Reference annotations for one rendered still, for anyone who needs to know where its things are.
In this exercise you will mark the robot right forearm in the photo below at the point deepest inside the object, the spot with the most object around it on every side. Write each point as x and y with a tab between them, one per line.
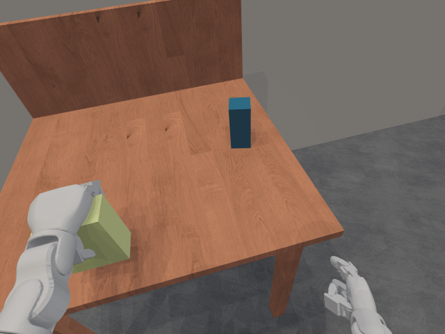
365	321

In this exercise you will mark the robot left forearm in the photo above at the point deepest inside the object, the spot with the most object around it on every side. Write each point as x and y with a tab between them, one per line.
41	294

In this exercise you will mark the table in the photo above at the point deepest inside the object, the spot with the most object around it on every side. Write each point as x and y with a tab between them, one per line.
137	96

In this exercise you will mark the sponge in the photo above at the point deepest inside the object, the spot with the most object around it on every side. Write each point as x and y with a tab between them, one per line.
104	232

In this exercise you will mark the right robot hand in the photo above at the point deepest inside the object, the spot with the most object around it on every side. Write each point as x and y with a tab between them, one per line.
353	296

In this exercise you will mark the left robot hand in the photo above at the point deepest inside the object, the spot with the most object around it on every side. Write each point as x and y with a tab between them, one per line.
65	209

